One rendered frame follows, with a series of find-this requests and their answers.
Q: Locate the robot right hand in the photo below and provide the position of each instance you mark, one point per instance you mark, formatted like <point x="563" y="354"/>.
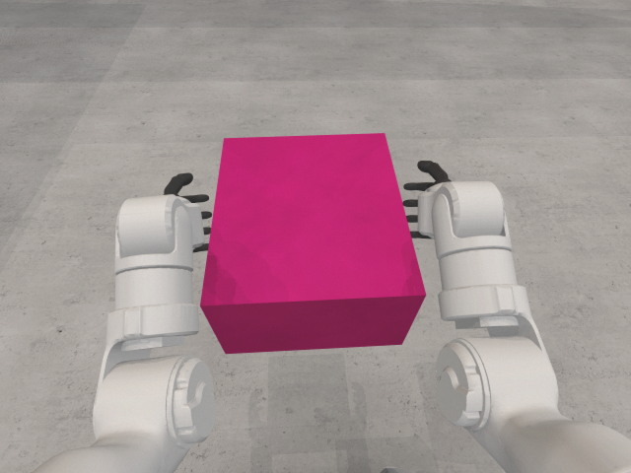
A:
<point x="438" y="174"/>

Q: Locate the robot left forearm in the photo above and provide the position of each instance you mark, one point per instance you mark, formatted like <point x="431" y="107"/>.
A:
<point x="154" y="241"/>

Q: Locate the carton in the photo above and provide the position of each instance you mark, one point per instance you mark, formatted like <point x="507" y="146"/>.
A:
<point x="309" y="246"/>

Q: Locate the right robot upper arm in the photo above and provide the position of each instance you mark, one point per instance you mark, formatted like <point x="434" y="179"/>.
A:
<point x="503" y="391"/>

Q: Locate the robot right forearm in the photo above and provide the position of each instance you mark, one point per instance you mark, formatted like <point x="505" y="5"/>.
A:
<point x="468" y="222"/>

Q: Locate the robot left hand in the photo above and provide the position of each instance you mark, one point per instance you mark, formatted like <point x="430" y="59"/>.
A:
<point x="175" y="186"/>

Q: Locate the left robot upper arm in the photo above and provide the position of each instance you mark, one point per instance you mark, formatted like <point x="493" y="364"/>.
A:
<point x="148" y="415"/>

